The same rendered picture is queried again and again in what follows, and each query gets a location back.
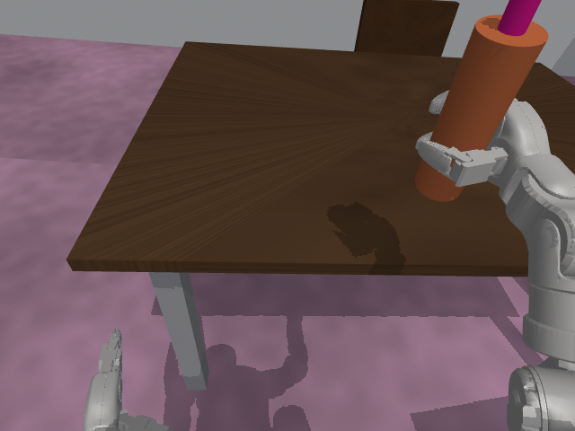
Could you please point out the right robot arm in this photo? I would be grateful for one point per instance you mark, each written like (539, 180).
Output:
(539, 194)

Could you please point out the table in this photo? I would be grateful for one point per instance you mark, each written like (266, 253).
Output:
(271, 160)

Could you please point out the left robot hand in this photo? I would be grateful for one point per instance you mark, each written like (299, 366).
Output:
(103, 407)

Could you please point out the right robot hand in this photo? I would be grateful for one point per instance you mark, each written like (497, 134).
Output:
(521, 133)

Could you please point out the bottle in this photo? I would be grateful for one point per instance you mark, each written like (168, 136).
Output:
(498, 57)

